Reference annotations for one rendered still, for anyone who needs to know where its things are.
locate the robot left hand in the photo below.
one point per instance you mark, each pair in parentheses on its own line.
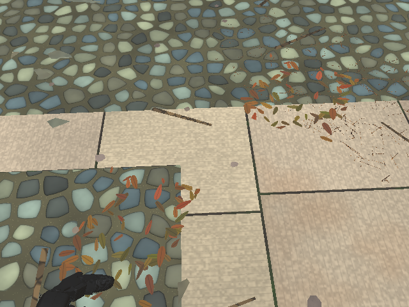
(73,288)

